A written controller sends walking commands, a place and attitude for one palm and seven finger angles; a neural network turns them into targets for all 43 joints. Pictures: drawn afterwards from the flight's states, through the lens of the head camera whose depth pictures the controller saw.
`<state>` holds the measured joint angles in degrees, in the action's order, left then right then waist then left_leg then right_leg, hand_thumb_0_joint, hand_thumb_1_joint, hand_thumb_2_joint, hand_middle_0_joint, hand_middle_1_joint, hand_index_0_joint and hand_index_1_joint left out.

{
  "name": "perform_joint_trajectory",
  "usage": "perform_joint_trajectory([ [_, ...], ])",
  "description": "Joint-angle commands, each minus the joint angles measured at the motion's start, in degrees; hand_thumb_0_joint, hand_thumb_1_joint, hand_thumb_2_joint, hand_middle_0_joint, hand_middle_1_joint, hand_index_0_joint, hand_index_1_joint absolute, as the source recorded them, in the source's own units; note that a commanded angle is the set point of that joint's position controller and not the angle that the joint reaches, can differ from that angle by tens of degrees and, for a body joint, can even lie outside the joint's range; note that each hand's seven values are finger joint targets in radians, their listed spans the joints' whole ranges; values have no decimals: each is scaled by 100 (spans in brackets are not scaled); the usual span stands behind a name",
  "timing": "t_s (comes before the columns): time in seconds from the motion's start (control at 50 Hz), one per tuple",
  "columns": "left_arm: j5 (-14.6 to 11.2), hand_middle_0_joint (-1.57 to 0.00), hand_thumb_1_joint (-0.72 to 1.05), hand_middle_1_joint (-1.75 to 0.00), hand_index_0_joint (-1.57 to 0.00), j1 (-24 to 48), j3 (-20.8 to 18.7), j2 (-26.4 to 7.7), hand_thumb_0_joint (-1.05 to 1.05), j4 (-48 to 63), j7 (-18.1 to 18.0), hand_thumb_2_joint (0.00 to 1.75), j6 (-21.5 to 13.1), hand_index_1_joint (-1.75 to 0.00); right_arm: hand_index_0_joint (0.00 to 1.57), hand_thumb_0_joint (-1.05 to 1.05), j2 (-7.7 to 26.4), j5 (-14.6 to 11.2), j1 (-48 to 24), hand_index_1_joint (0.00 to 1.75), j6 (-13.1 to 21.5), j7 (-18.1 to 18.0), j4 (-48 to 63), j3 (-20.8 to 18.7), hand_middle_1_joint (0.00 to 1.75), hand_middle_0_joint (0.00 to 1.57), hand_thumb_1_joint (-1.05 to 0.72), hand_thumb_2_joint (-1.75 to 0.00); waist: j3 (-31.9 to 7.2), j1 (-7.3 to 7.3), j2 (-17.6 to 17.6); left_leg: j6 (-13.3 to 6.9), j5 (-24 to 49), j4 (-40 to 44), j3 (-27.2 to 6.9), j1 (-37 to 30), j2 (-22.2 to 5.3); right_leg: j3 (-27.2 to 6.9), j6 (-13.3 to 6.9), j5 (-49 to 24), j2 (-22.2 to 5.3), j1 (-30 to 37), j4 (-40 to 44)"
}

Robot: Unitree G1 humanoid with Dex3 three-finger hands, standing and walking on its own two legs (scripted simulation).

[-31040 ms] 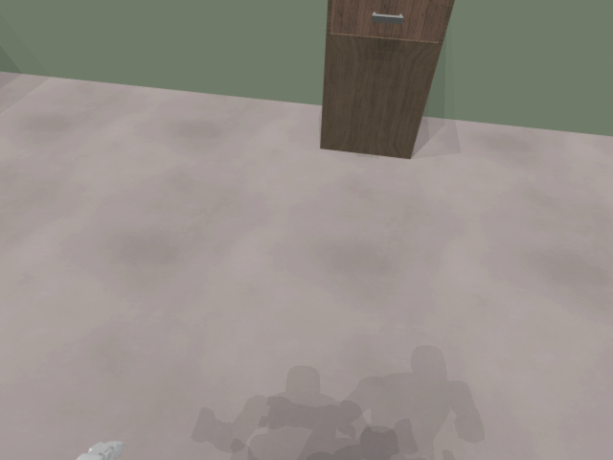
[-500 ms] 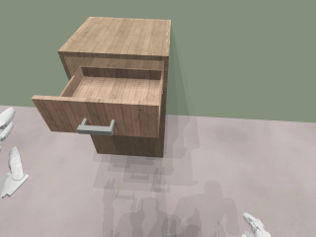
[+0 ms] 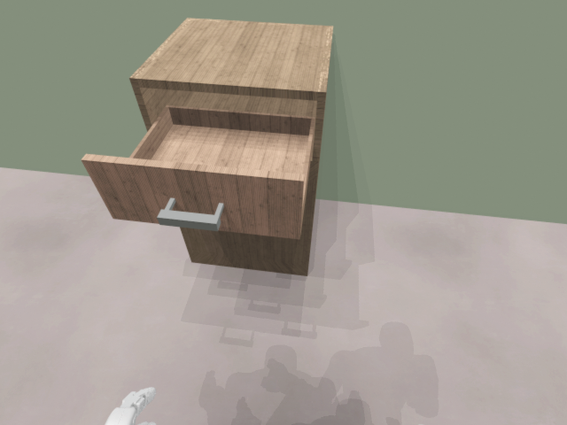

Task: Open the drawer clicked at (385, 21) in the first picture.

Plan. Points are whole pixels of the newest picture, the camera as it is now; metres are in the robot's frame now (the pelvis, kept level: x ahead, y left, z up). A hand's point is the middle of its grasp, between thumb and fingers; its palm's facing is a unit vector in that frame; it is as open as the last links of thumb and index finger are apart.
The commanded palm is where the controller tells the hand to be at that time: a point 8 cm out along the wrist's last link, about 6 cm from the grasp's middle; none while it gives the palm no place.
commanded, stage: let the arm hang, fingers relaxed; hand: left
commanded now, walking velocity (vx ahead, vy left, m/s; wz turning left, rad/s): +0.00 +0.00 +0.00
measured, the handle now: (192, 212) +0.53 +0.21 -0.05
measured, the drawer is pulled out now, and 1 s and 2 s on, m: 0.30 0.30 0.30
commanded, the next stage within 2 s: look to check the result in 0.88 s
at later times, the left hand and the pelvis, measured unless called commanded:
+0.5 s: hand out of the picture -0.03 +0.18 -0.16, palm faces +0.02 -0.98 -0.19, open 7.3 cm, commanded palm none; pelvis +0.00 +0.01 +0.02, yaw -2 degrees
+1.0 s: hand out of the picture -0.01 +0.17 -0.16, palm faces +0.03 -0.99 -0.15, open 7.4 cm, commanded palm none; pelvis +0.01 +0.01 +0.02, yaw -2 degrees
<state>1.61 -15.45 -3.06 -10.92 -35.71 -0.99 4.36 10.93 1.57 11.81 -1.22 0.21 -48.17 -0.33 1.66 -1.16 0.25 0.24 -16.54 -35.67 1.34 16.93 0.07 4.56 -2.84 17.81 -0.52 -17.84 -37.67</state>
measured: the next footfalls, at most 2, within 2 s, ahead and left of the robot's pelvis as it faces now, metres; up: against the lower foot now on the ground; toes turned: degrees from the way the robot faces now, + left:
none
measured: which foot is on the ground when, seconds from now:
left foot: down 0.00-1.00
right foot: down 0.00-1.00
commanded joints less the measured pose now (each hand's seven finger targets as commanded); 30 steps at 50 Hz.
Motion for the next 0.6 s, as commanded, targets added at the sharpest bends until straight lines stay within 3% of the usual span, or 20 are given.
perform_joint_trajectory([
  [0.0,-48,-20,90,-30,-20,-190,-72,-752,0,-585,-20,90,-385,-30,20,0,566,-29,137,30,146,-137,44,-65,30,20,-90,-90,-142,196,-338,-324,854,1083,-561,1,-510,-873,-28,-801,-400,739,1405],
  [0.04,-70,-20,90,-30,-20,-243,-24,-732,0,-1125,-28,90,-423,-30,20,0,477,-58,264,30,136,-189,-228,-62,30,20,-90,-90,-75,166,-446,-238,597,1196,-430,-283,-453,-980,-104,-658,-433,662,1704],
  [0.06,-55,-20,90,-30,-20,-316,-98,-479,0,-1282,-45,90,-423,-30,20,0,353,-11,433,30,137,-219,-353,-83,30,20,-90,-90,-174,154,-898,-262,417,1295,-429,-275,-501,-895,-114,-585,-423,775,1782],
  [0.08,-73,-20,90,-30,-20,-349,-61,-534,0,-1463,-40,90,-417,-30,20,0,312,-23,509,30,133,-222,-459,-67,30,20,-90,-90,-173,168,-1124,-273,324,1380,-438,-237,-505,-879,-121,-622,-391,869,1777],
  [0.12,-87,-20,90,-30,-20,-393,-15,-508,0,-1787,-26,90,-430,-30,20,0,265,-41,691,30,130,-239,-643,-66,30,20,-90,-90,-167,174,-879,-270,194,1480,-447,-190,-521,-846,-130,-598,-381,978,1844],
  [0.14,-82,-20,90,-30,-20,-406,0,-494,0,-1914,-31,90,-433,-30,20,0,267,-62,763,30,118,-249,-701,-75,30,20,-90,-90,-68,169,-521,-270,271,1475,-460,-300,-554,-807,-122,-604,-380,877,1906],
  [0.28,-109,-20,90,-30,-20,-580,131,-332,0,-2594,-67,90,-439,-30,20,0,128,-84,1233,30,100,-271,-1240,-47,30,20,-90,-90,247,116,-100,-278,227,1634,-396,-454,-570,-778,-93,-365,-404,665,2050],
  [0.44,-92,-20,90,-30,-20,-773,145,-169,0,-2845,-123,90,-434,-30,20,0,-30,-84,1362,30,91,-279,-1493,-47,30,20,-90,-90,570,129,94,-284,-11,1700,-367,-419,-543,-779,-60,-53,-352,344,2028],
  [0.58,-88,-20,90,-30,-20,-731,119,-49,0,-2830,-133,90,-445,-30,20,0,-225,-62,1433,30,110,-282,-1588,-51,30,20,-90,-90,590,105,-141,-282,11,1672,-343,-342,-496,-785,-65,-190,-357,353,1953],
])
